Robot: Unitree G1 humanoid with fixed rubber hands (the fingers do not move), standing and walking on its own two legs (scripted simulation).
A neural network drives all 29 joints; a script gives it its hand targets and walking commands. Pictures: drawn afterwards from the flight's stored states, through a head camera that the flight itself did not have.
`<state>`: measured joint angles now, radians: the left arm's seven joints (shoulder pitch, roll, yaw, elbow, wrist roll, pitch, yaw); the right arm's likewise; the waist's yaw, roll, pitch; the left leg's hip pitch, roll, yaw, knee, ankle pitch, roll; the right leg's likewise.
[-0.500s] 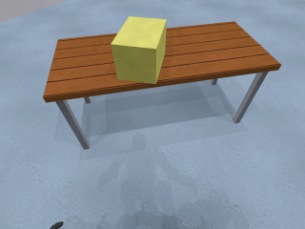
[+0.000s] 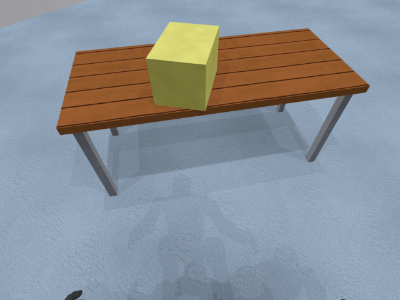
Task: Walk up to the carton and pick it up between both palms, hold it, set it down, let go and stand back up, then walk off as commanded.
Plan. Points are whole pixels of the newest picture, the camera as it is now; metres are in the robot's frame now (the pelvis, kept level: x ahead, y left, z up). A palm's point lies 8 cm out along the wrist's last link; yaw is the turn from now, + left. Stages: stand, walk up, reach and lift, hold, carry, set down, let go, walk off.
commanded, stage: stand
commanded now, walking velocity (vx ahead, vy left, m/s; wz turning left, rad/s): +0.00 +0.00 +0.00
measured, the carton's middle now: (187, 65) +0.97 +0.09 -0.08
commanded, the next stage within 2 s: walk up in 0.66 s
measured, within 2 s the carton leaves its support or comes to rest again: neither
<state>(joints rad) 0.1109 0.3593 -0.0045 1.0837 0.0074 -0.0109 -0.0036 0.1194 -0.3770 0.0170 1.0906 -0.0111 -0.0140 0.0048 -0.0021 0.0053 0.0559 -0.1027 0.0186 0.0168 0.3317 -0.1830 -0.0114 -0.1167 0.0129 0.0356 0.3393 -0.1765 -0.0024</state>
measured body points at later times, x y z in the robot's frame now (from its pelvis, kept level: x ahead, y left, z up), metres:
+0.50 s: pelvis +0.00 +0.00 +0.00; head +0.01 +0.00 +0.45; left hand +0.09 +0.31 -0.13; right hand +0.08 -0.31 -0.13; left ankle +0.00 +0.13 -0.75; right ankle +0.01 -0.12 -0.75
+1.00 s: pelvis +0.02 +0.00 -0.01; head +0.01 +0.00 +0.44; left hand +0.09 +0.32 -0.12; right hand +0.09 -0.32 -0.13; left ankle +0.00 +0.12 -0.75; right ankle +0.01 -0.12 -0.75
